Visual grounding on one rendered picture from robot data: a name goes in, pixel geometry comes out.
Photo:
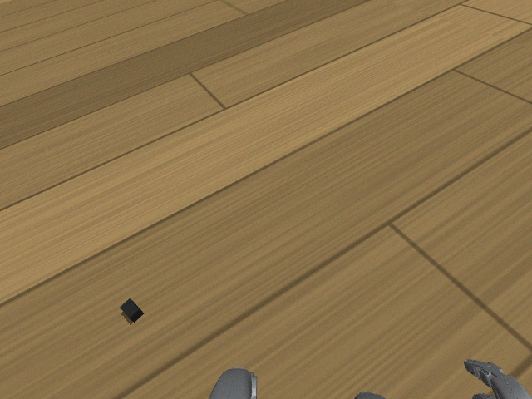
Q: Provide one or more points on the small box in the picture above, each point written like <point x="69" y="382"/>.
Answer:
<point x="131" y="310"/>

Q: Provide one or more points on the right robot hand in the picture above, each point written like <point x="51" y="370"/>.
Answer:
<point x="504" y="387"/>

